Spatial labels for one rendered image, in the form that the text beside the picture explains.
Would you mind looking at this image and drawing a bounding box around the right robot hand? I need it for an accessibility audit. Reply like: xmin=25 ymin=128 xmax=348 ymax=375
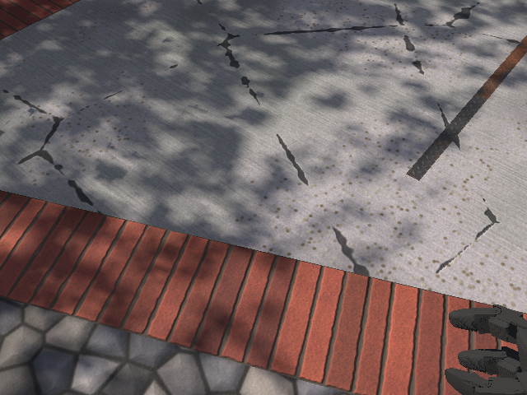
xmin=445 ymin=304 xmax=527 ymax=395

